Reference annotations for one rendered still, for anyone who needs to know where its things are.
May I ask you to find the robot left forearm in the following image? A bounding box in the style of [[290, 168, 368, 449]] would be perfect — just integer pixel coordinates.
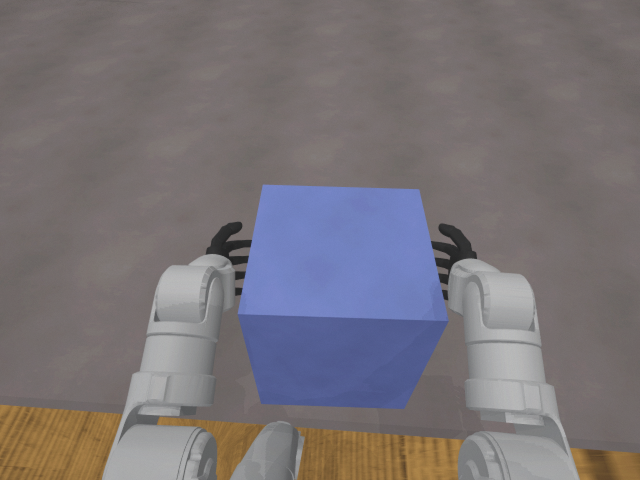
[[102, 254, 235, 480]]

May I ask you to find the robot right forearm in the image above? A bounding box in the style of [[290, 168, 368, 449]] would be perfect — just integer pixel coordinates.
[[448, 259, 580, 480]]

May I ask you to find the left robot thigh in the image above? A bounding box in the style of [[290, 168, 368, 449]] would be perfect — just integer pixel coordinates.
[[230, 422, 305, 480]]

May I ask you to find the robot left upper arm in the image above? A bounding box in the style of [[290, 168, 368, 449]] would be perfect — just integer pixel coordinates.
[[105, 424, 217, 480]]

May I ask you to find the robot left hand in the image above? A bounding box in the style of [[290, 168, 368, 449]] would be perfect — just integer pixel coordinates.
[[206, 222, 252, 296]]

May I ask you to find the robot right upper arm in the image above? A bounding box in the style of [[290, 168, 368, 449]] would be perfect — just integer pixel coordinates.
[[458, 431, 579, 480]]

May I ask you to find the robot right hand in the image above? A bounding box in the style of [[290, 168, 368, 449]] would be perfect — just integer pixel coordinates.
[[431, 224, 477, 300]]

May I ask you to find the carton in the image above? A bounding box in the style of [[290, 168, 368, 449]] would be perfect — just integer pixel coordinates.
[[238, 185, 449, 409]]

